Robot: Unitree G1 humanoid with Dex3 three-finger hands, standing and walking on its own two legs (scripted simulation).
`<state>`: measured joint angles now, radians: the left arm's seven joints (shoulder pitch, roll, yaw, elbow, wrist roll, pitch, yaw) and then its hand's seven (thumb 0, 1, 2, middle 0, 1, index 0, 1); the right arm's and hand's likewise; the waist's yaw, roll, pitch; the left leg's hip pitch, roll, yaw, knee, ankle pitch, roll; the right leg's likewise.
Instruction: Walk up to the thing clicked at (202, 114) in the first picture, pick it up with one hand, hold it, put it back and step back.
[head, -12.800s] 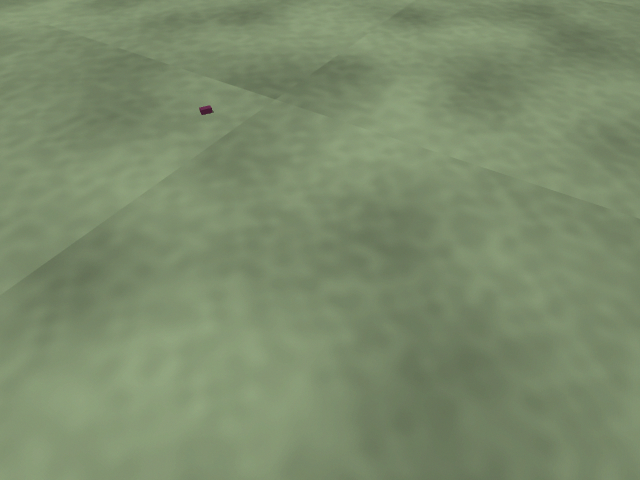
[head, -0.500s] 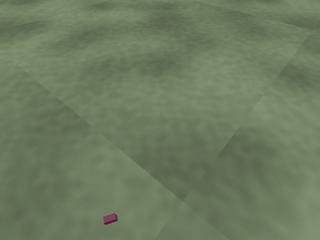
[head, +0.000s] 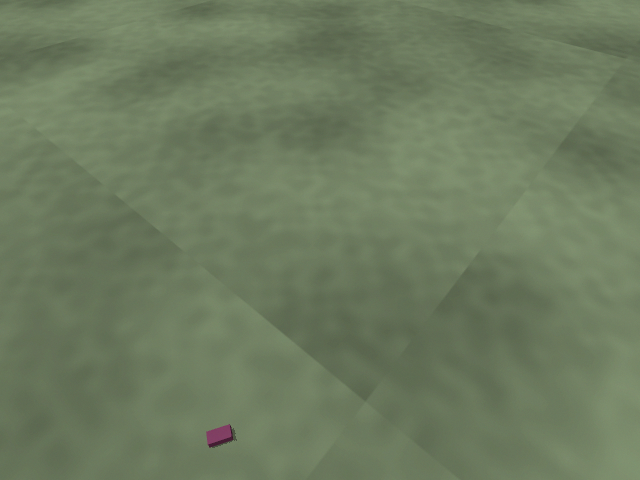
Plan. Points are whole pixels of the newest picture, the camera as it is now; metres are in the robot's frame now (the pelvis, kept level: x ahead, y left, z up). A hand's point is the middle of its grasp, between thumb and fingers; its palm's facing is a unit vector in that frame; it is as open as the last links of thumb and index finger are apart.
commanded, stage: stand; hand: left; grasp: from above
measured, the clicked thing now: (219, 435) +0.40 +0.29 -0.77
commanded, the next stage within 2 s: rise first in 0.66 s
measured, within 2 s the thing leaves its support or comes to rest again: neither
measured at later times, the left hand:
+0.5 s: hand out of the picture +0.07 +0.26 -0.16, palm faces -0.02 -0.93 -0.36, open 7.4 cm
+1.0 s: hand out of the picture +0.14 +0.25 -0.17, palm faces -0.03 -0.94 -0.34, open 8.7 cm
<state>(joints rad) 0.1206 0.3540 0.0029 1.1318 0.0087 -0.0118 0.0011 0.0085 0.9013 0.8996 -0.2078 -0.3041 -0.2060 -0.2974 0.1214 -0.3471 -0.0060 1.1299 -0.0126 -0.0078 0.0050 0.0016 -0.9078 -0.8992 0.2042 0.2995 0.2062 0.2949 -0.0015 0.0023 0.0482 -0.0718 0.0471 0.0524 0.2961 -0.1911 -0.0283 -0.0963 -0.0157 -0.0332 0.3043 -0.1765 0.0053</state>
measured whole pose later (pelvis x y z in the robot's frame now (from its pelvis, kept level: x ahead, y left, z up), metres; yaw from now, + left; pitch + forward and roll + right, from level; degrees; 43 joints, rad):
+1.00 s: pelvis -0.02 +0.00 -0.02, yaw +1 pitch +6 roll +0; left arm -0.07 0.34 0.14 1.06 0.12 -0.01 -0.03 0.01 0.48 0.84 -0.31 -0.56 -0.30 -0.57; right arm 0.20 -0.26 -0.03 0.82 0.02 -0.04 -0.03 0.00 -0.97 -0.91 0.20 0.30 0.20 0.29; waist -0.02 -0.02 0.03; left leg -0.39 0.05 0.03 0.57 -0.28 -0.02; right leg -0.40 -0.03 -0.04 0.56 -0.27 0.00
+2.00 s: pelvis -0.09 +0.01 -0.31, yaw +0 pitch +35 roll -2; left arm -0.37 0.49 0.14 0.89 0.84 -0.07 0.26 0.00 -0.12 0.61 -0.55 -0.64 -0.54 -0.64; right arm 0.05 -0.30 -0.08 0.69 -0.02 -0.14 0.05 0.01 -0.96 -0.91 0.20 0.30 0.20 0.29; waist -0.01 0.02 -0.15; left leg -1.87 0.04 -0.04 1.95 -0.70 -0.01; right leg -1.86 -0.06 -0.03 1.92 -0.67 0.00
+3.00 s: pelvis -0.10 +0.02 -0.45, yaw -4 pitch +35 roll -7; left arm -0.87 0.71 0.25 1.47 1.14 -0.11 0.47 0.00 -0.18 0.70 -0.39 -0.75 -0.40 -0.73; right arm 0.11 -0.27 0.00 0.79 -0.15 -0.12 0.16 0.00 -0.90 -0.90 0.20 0.30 0.20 0.29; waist -0.17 0.00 -0.03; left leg -2.30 0.04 -0.10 2.40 -0.72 0.01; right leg -2.25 -0.04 -0.05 2.31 -0.67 0.03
